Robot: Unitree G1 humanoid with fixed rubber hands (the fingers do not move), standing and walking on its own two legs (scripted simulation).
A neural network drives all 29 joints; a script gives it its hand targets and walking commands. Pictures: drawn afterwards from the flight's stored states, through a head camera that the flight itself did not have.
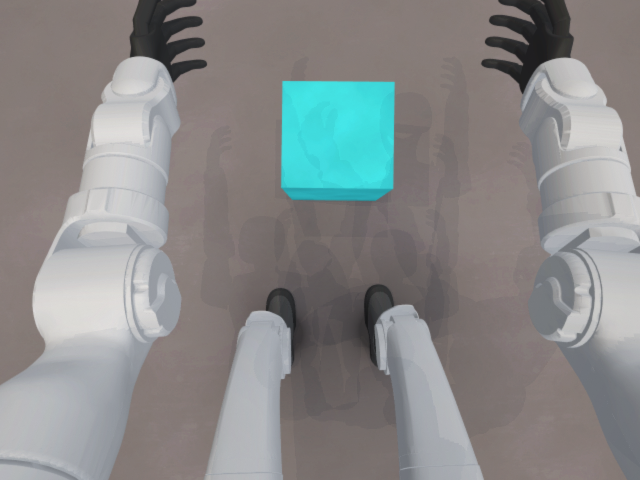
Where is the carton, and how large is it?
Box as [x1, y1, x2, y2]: [281, 81, 394, 200]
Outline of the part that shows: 282,81 281,187 292,199 375,200 392,188 394,82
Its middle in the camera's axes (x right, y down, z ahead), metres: +0.04 -0.19 +0.84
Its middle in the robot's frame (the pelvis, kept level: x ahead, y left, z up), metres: +0.55 -0.03 -0.53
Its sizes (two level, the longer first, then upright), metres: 0.210 0.200 0.250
